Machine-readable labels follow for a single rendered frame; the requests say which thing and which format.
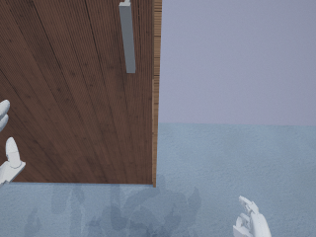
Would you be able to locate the right robot hand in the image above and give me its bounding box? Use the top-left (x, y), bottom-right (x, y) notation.
top-left (233, 196), bottom-right (272, 237)

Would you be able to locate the wardrobe door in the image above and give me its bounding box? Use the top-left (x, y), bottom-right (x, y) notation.
top-left (0, 0), bottom-right (152, 185)

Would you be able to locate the handle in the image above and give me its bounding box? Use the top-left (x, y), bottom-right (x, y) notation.
top-left (118, 0), bottom-right (136, 73)

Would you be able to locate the left robot hand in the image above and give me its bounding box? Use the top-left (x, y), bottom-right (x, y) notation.
top-left (0, 100), bottom-right (26, 188)

